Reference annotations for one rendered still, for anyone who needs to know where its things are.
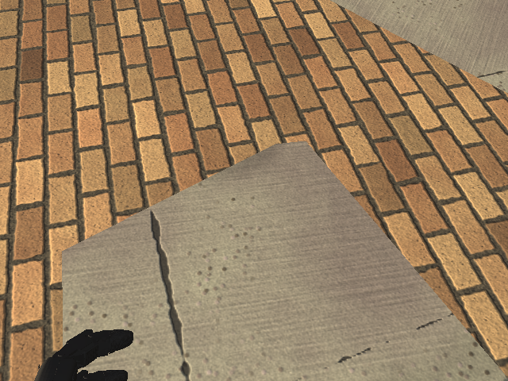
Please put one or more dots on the robot left hand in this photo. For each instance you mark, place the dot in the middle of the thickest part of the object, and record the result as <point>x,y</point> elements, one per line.
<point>81,350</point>

